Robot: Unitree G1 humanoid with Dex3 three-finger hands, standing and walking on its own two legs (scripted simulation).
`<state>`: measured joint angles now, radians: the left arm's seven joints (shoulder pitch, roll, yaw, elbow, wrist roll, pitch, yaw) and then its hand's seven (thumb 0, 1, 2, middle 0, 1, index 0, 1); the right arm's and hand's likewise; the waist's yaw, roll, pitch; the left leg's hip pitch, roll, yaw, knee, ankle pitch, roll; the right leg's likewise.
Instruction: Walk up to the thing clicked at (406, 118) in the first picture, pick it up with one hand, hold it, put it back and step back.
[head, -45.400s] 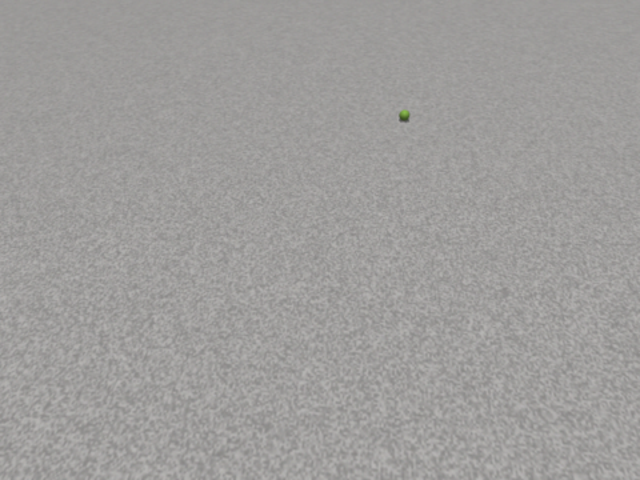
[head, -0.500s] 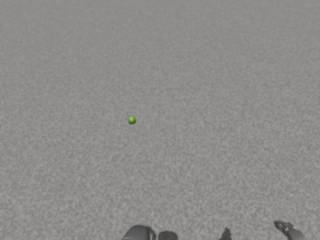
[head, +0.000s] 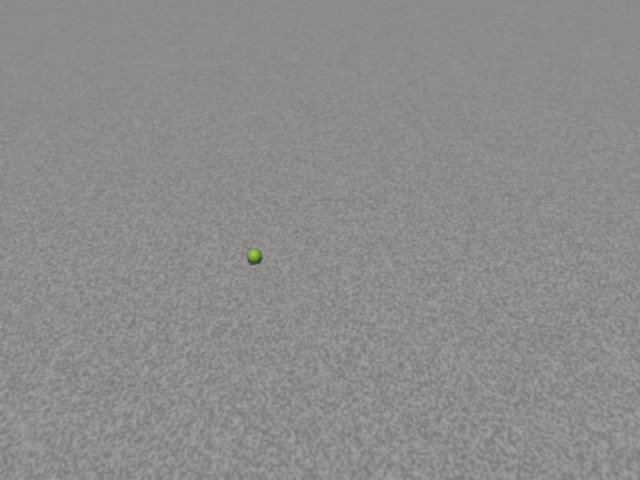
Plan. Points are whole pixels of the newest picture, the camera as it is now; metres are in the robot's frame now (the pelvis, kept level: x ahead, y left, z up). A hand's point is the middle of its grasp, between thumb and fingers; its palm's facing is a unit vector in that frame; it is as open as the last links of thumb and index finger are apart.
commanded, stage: step back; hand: left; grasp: from above
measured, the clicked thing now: (254, 255) +1.07 +0.27 -0.74
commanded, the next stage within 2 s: stand in 0.56 s
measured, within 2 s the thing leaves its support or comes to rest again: neither
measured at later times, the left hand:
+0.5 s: hand out of the picture +0.10 +0.27 -0.16, palm faces +0.08 -0.92 -0.38, open 7.4 cm
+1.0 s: hand out of the picture +0.11 +0.27 -0.14, palm faces +0.02 -0.94 -0.34, open 7.4 cm
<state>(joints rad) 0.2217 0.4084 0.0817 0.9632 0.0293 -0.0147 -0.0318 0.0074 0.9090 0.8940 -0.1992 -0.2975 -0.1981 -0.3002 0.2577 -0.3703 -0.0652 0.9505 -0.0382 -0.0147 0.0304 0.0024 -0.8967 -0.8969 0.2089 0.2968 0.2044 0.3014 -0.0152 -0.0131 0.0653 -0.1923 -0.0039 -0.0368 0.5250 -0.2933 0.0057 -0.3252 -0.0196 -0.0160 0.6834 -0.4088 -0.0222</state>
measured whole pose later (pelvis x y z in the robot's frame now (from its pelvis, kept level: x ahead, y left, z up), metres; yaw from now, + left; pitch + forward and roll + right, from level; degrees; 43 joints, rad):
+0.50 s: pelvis +0.04 +0.00 -0.01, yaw +3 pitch -3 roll +1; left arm 0.16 0.37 0.04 0.96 0.00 -0.01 0.01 0.01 0.91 0.89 -0.20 -0.30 -0.20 -0.30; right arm 0.14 -0.35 -0.04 1.00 -0.02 0.01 0.00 0.00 -0.90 -0.90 0.20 0.30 0.20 0.30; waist 0.04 -0.02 0.13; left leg -0.31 0.00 0.01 0.61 -0.26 0.00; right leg -0.26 -0.04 -0.06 0.67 -0.37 -0.02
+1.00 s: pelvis +0.05 +0.01 +0.01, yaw +2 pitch -3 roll +0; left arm 0.11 0.35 0.00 1.14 0.01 -0.03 -0.01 0.01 0.91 0.89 -0.20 -0.30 -0.20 -0.30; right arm 0.06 -0.35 -0.01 1.12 -0.01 -0.02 0.01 0.00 -0.90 -0.90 0.21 0.30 0.20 0.30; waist 0.01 0.01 0.06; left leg -0.16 0.01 0.02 0.35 -0.14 0.00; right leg -0.09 -0.02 -0.05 0.34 -0.21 0.01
